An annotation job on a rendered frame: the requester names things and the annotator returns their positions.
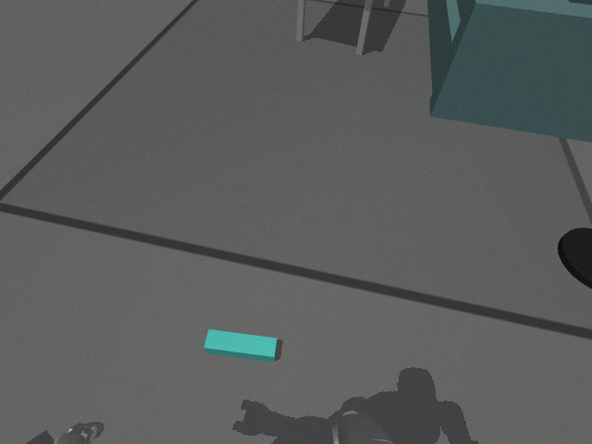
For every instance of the carton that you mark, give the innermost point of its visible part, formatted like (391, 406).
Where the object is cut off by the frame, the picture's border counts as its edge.
(241, 345)

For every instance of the left robot hand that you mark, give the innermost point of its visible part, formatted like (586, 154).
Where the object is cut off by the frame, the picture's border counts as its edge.
(81, 433)

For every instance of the sofa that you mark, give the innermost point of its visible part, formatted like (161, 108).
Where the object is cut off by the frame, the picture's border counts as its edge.
(514, 64)

